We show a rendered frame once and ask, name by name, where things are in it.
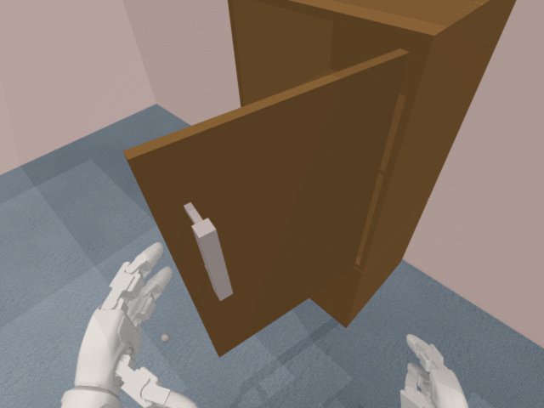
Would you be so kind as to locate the right robot hand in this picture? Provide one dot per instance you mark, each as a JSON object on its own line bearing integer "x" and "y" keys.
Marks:
{"x": 440, "y": 389}

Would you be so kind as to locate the robot left forearm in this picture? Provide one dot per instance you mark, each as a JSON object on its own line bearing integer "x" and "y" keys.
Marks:
{"x": 90, "y": 397}

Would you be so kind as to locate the handle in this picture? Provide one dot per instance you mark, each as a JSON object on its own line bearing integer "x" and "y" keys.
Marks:
{"x": 207, "y": 239}

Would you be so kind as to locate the left robot hand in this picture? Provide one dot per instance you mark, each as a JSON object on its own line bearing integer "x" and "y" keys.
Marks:
{"x": 115, "y": 326}

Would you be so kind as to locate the cupboard door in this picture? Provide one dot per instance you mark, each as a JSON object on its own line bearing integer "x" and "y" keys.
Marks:
{"x": 286, "y": 181}

